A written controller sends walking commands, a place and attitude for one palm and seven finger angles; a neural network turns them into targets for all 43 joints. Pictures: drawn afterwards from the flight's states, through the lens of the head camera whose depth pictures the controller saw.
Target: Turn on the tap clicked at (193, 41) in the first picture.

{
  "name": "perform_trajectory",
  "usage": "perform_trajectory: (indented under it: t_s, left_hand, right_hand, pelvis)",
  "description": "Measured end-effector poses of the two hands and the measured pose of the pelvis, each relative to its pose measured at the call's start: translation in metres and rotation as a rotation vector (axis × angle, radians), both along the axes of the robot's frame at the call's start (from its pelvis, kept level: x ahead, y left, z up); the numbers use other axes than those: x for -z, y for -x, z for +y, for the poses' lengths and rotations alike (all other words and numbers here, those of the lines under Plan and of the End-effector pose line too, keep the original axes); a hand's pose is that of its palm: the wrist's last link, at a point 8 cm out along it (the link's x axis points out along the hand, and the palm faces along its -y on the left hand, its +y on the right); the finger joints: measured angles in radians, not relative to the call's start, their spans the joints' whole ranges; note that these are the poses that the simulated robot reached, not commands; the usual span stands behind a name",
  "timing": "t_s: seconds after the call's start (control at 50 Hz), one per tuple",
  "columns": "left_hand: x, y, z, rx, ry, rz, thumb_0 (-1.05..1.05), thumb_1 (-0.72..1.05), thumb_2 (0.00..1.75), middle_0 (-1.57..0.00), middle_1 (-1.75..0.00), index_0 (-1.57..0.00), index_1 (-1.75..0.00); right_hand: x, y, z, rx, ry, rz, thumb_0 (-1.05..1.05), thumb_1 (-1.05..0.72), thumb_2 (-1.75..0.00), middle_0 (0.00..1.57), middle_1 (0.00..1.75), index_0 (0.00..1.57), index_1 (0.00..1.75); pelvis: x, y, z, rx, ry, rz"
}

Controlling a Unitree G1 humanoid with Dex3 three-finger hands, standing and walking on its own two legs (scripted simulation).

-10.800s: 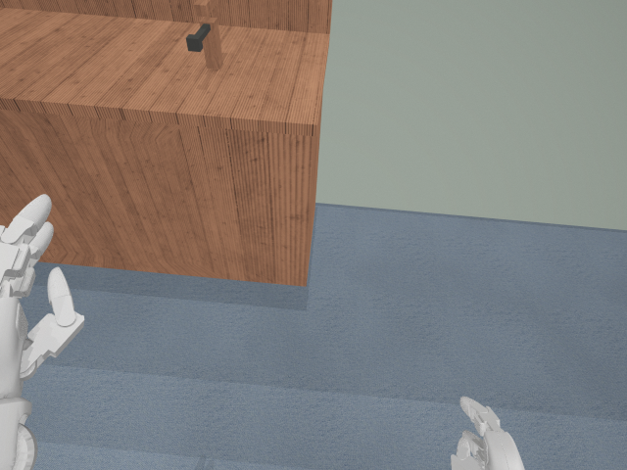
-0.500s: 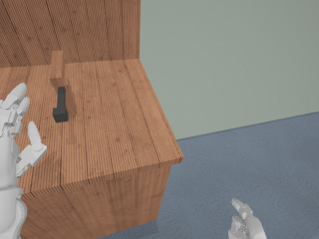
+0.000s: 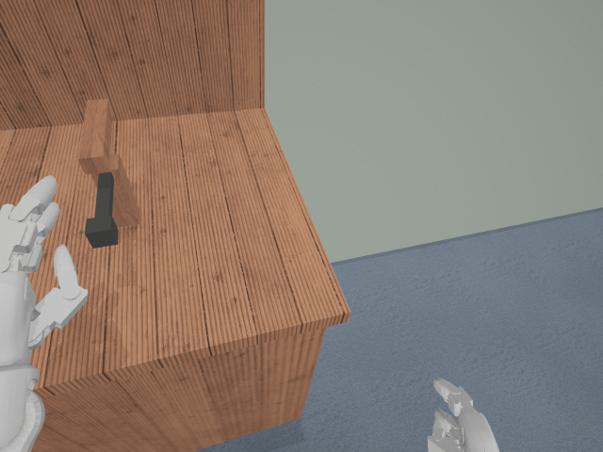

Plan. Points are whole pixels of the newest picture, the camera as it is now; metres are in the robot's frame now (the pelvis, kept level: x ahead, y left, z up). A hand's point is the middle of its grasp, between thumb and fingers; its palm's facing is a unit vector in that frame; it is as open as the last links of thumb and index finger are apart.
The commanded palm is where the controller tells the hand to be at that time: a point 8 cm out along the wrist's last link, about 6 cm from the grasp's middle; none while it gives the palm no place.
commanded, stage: come to a stop and stand still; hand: left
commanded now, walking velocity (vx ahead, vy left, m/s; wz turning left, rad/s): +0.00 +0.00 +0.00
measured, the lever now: (102, 231) +0.32 +0.29 +0.12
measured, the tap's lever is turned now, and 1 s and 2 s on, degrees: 0 0 0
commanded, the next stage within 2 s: look again from close up in 0.40 s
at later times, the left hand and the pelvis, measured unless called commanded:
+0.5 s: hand (91, 282) +0.23 +0.24 +0.15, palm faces +0.41 -0.85 -0.34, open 7.4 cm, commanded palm +0.18 +0.27 +0.17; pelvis +0.02 -0.01 +0.00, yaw +0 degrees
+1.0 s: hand (49, 305) +0.21 +0.28 +0.14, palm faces +0.41 -0.83 -0.39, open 7.4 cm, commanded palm +0.14 +0.29 +0.17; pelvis -0.01 +0.00 -0.01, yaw +2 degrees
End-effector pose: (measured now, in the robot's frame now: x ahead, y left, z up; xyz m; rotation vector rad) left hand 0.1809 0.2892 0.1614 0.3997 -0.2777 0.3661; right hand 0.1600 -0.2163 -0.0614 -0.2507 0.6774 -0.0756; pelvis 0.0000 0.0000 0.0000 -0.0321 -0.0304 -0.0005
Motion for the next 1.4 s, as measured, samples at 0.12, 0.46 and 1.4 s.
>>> perform_trajectory:
  t_s: [0.12, 0.46, 1.4]
  left_hand:
    - [-0.009, -0.016, -0.003, 0.026, -0.042, 0.003, 0.02, 0.89, 0.90, -0.21, -0.30, -0.21, -0.30]
    - [-0.005, -0.013, -0.006, -0.025, -0.004, 0.043, 0.01, 0.89, 0.90, -0.21, -0.30, -0.21, -0.30]
    - [-0.002, 0.026, 0.032, -0.018, -0.045, 0.025, 0.01, 0.89, 0.90, -0.21, -0.30, -0.21, -0.30]
  right_hand:
    - [-0.004, -0.021, -0.007, 0.021, 0.003, -0.012, 0.01, -0.90, -0.90, 0.21, 0.30, 0.21, 0.30]
    - [-0.001, -0.038, -0.011, 0.034, -0.014, -0.005, 0.01, -0.90, -0.90, 0.21, 0.30, 0.20, 0.30]
    - [0.010, -0.009, 0.031, -0.064, -0.026, 0.031, 0.01, -0.90, -0.90, 0.21, 0.30, 0.21, 0.30]
  pelvis:
    - [-0.001, -0.015, -0.002, 0.005, -0.007, 0.014]
    - [0.000, -0.024, -0.007, -0.001, -0.011, 0.001]
    - [0.004, 0.013, 0.020, -0.030, -0.005, 0.030]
